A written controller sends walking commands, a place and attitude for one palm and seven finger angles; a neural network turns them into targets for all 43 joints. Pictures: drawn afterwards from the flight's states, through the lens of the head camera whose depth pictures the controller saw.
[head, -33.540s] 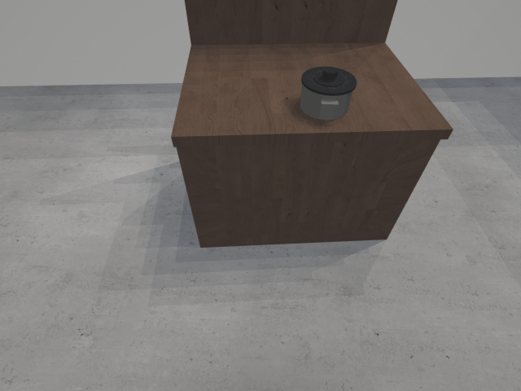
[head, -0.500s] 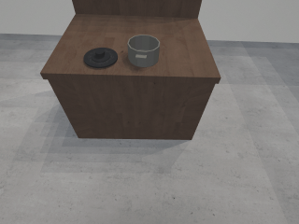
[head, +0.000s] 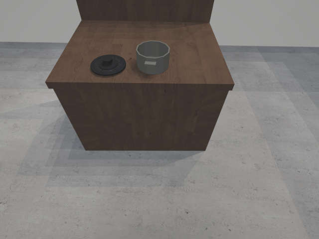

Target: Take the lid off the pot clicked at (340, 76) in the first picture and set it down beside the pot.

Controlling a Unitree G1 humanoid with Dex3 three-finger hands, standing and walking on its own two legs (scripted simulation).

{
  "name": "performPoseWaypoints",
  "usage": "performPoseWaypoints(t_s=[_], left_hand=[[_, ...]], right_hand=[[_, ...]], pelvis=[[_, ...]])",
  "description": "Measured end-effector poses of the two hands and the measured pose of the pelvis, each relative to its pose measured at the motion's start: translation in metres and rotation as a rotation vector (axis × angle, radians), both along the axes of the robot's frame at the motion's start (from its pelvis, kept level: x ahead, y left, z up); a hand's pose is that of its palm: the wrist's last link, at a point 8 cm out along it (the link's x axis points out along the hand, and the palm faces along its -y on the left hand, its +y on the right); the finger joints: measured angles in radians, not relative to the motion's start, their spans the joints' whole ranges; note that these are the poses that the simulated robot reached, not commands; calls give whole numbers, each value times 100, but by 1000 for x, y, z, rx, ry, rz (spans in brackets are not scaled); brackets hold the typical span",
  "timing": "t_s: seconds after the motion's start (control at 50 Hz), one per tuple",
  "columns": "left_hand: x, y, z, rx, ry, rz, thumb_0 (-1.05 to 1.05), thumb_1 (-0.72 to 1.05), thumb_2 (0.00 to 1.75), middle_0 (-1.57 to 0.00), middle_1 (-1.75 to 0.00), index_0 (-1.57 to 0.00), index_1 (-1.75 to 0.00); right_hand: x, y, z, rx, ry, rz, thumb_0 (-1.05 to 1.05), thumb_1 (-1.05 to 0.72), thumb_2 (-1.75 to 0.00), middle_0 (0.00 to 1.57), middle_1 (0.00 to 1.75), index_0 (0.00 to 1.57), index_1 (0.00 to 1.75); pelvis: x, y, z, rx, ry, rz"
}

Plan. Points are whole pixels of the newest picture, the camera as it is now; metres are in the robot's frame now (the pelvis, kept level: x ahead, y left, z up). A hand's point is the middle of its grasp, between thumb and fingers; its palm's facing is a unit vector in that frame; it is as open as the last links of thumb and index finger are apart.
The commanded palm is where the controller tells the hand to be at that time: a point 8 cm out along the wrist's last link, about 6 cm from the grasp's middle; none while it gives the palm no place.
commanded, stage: let the arm hang, fingers relaxed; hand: left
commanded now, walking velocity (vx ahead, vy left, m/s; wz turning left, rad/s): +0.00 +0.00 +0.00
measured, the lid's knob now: (107, 60) +0.90 +0.29 -0.07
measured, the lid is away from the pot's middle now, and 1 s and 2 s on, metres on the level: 0.23 0.23 0.23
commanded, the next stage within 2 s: look to check the result in 0.84 s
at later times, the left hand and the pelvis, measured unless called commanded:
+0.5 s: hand out of the picture -0.01 +0.18 -0.17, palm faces +0.02 -0.98 -0.20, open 7.4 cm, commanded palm none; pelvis -0.02 +0.00 +0.00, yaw +0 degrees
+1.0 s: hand out of the picture -0.01 +0.17 -0.17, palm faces +0.02 -0.98 -0.19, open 7.4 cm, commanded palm none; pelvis -0.02 +0.00 +0.00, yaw +0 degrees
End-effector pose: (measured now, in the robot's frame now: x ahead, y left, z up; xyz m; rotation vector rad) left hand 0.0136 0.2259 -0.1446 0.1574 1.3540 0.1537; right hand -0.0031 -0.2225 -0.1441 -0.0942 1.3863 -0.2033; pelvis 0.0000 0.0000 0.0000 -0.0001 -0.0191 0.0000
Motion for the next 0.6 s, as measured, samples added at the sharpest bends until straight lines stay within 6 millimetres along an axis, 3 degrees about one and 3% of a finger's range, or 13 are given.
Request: performPoseWaypoints(t_s=[0.24,0.6], left_hand=[[-18,-4,0,-9,20,11,1,91,90,-20,-30,-20,-30],[-25,0,2,1,17,3,1,91,90,-20,-30,-20,-30]], right_hand=[[-2,-3,3,-8,-13,11,0,-91,-90,20,30,20,30],[-26,5,1,14,21,-2,0,-90,-90,20,30,20,30]], pelvis=[[-8,-1,2,-2,-7,3],[-18,0,3,-1,-7,2]])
